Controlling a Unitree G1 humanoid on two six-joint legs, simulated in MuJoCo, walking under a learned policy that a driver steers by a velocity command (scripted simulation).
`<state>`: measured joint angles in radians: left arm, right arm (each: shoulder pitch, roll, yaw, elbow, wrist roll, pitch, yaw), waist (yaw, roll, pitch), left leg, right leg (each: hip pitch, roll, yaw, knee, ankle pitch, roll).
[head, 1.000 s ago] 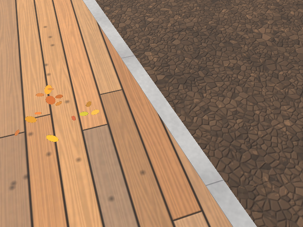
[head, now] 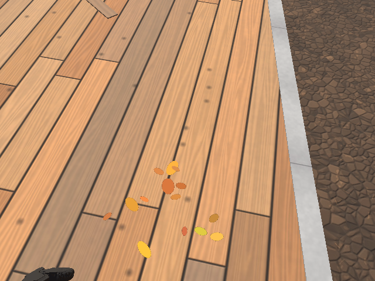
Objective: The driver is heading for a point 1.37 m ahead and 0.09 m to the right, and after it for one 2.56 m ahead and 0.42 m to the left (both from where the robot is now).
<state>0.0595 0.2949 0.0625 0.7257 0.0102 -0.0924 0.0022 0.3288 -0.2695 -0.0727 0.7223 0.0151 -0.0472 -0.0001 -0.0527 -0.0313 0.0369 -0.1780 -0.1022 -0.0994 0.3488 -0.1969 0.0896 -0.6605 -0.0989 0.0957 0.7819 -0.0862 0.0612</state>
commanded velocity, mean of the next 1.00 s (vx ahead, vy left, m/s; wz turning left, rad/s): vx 0.50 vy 0.00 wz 0.13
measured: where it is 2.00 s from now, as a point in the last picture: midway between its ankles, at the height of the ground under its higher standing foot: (186, 133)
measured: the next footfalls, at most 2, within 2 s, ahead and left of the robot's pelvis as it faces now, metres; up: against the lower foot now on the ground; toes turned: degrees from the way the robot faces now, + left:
right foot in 0.18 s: +0.28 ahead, -0.15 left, +0.00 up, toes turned +9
left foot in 0.70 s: +0.52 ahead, +0.15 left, +0.00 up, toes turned +10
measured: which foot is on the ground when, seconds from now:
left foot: down 0.00-0.18, up 0.20-0.68, down 0.70-1.00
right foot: up 0.00-0.16, down 0.18-0.70, up 0.72-1.00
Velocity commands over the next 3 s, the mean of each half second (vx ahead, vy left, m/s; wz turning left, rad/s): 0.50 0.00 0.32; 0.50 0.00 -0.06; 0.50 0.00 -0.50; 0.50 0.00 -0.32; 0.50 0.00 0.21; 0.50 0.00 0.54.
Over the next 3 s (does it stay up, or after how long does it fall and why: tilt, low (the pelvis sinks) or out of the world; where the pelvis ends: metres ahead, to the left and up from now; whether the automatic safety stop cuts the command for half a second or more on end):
stays up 1.60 -0.13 0.00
